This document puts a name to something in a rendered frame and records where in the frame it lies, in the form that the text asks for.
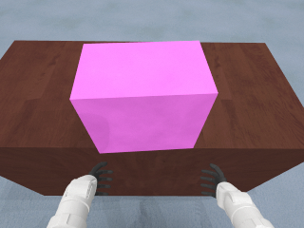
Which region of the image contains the robot left hand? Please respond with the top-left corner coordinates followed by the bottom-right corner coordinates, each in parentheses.
top-left (88, 161), bottom-right (114, 196)

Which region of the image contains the carton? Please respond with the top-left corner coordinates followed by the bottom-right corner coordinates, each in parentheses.
top-left (69, 41), bottom-right (219, 154)

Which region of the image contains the robot left forearm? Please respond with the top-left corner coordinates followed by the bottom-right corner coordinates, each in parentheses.
top-left (47, 175), bottom-right (97, 228)

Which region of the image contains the robot right hand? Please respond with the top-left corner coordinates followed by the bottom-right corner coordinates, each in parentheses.
top-left (200, 163), bottom-right (227, 199)

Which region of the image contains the pedestal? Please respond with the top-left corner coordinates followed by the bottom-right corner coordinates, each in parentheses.
top-left (0, 40), bottom-right (304, 197)

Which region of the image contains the robot right forearm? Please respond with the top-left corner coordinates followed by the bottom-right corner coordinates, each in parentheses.
top-left (216, 181), bottom-right (275, 228)

